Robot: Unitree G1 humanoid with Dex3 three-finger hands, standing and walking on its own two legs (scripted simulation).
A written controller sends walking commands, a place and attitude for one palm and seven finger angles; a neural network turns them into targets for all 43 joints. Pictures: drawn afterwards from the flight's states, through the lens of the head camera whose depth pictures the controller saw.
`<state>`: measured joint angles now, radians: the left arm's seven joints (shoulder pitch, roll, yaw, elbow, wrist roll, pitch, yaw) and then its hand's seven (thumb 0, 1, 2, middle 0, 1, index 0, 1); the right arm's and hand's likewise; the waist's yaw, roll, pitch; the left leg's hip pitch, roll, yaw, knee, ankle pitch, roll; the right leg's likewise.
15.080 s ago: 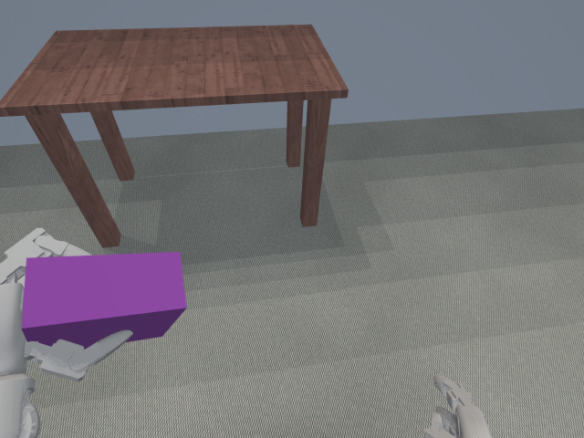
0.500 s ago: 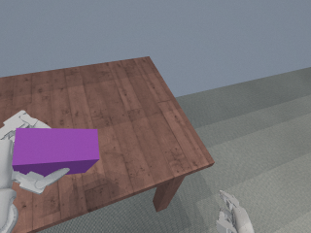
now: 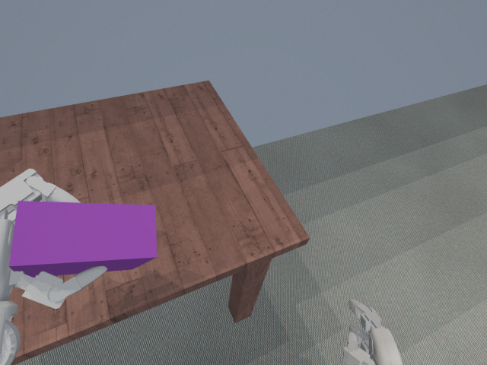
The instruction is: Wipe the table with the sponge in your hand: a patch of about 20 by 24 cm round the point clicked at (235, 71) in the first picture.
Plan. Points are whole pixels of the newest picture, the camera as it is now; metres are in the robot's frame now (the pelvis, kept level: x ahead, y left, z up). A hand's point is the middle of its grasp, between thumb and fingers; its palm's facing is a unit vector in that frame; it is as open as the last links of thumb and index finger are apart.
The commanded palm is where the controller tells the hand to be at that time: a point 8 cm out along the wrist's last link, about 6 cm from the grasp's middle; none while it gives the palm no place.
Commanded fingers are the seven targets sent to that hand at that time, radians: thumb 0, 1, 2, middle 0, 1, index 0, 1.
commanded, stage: come to a stop and stand still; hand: left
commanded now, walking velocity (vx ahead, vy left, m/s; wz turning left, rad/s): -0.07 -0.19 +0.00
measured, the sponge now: (107, 241) +0.24 +0.19 +0.13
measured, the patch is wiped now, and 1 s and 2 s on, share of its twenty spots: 0.00 0.00 0.00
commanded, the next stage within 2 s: look again from close up in 1.20 s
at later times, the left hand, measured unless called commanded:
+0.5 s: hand (59, 223) +0.24 +0.23 +0.17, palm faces +0.33 -0.81 -0.49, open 10.1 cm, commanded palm +0.17 +0.27 +0.18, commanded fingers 0.00 0.10 1.30 -1.20 -1.60 -1.20 -1.60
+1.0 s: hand out of the picture +0.24 +0.32 +0.19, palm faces +0.41 -0.85 -0.32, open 10.1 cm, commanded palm +0.18 +0.35 +0.18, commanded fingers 0.00 0.10 1.30 -1.20 -1.60 -1.20 -1.60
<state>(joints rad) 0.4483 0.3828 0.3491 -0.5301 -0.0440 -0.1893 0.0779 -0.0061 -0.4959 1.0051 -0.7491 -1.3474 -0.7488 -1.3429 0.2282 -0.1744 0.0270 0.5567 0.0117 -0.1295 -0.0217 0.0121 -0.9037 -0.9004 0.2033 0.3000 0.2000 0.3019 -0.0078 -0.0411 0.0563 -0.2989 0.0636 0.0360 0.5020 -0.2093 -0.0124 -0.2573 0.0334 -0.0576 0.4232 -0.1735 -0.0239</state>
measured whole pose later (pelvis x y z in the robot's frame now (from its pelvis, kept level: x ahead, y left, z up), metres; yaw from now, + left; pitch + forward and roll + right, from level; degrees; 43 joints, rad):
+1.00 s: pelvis +0.02 +0.07 +0.00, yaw +0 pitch +0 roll -2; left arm 0.32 0.40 0.39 -0.52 -0.03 -0.29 0.10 -0.01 -0.50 1.01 -0.75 -1.34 -0.75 -1.34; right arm 0.19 -0.15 0.04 0.60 0.00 -0.19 0.01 0.01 -0.90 -0.90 0.20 0.30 0.20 0.30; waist 0.05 -0.08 0.07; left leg -0.25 -0.08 0.02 0.50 -0.24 0.09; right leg -0.24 -0.05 -0.01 0.47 -0.22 -0.02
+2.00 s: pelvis +0.01 +0.03 +0.00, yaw +0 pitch +0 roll -1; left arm 0.26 0.53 0.39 -0.38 -0.02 -0.24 0.07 -0.01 -0.50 1.01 -0.75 -1.34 -0.75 -1.34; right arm 0.25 -0.22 0.05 0.55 0.04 -0.12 -0.08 0.01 -0.91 -0.90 0.20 0.30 0.20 0.30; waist 0.03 -0.02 0.06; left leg -0.27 -0.02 -0.01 0.48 -0.22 0.04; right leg -0.20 0.01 -0.08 0.42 -0.23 -0.02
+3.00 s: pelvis -0.03 +0.05 +0.00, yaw +2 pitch +0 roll -1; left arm 0.44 0.46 0.38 -0.47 -0.09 -0.30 0.07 -0.01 -0.50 1.01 -0.75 -1.34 -0.75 -1.34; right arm 0.22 -0.20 0.03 0.59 0.03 -0.16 0.01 0.01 -0.90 -0.90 0.20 0.30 0.20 0.30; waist 0.03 -0.04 0.06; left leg -0.33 -0.07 -0.02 0.47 -0.15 0.06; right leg -0.28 -0.04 -0.09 0.44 -0.17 0.01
